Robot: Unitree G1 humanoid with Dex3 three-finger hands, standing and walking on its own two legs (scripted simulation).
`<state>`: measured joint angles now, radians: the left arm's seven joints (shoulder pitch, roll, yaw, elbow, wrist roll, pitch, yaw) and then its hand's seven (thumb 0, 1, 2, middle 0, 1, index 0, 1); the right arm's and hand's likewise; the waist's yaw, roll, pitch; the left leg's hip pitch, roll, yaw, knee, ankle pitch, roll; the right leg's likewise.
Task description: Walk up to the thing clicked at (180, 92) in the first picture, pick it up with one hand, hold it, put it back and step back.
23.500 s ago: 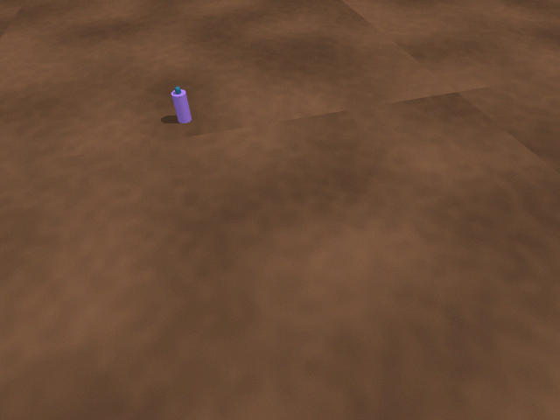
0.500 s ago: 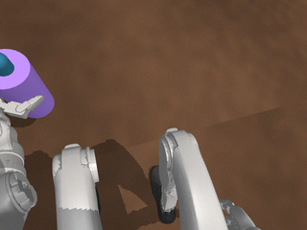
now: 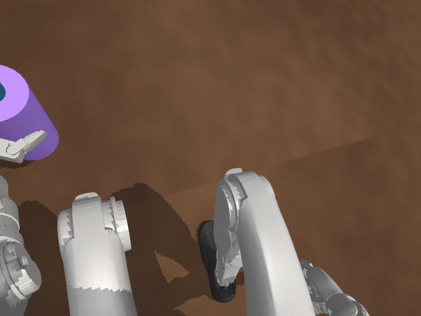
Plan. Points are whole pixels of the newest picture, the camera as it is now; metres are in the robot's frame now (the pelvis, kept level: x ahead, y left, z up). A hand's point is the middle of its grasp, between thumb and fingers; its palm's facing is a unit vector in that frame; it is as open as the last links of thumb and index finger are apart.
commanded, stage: lower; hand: left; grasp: from the side
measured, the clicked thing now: (11, 115) +0.46 +0.28 -0.10
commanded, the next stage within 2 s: loosen in 1.10 s
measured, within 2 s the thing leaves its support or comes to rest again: neither
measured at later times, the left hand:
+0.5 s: hand (20, 127) +0.46 +0.28 -0.16, palm faces +0.32 -0.95 -0.03, open 11.8 cm
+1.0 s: hand (26, 131) +0.47 +0.28 -0.20, palm faces +0.34 -0.94 -0.03, open 11.8 cm
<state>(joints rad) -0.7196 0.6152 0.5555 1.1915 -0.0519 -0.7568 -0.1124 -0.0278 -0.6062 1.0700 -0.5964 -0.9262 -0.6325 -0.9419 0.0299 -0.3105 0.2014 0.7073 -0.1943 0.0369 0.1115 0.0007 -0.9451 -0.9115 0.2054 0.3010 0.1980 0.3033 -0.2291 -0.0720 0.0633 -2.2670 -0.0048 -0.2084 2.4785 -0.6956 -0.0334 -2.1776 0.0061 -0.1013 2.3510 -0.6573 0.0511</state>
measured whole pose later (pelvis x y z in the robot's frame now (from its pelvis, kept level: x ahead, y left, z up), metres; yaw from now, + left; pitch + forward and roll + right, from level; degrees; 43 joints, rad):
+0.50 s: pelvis +0.00 +0.00 -0.02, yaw -3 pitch +23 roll -13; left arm -0.72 0.75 0.61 1.29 -0.05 -0.85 -0.10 -0.03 -0.60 1.07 -0.59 -0.93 -0.63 -0.94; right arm -0.02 -0.34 0.32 0.67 -0.26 0.04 0.12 0.00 -0.94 -0.91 0.21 0.30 0.20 0.30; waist -0.28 -0.16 0.19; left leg -2.27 -0.01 -0.27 2.57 -0.71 -0.04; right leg -2.16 0.03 -0.14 2.39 -0.65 0.06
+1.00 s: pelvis -0.01 +0.01 -0.03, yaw -5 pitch +18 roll -16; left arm -0.74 0.86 0.62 1.41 -0.03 -0.93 -0.04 -0.03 -0.59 1.07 -0.58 -0.94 -0.62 -0.95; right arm -0.10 -0.36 0.43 0.61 -0.32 0.04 0.13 0.00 -0.93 -0.90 0.21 0.30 0.20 0.30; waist -0.29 -0.23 0.27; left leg -2.25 0.00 -0.33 2.62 -0.72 -0.02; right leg -2.11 0.05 -0.19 2.39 -0.63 0.08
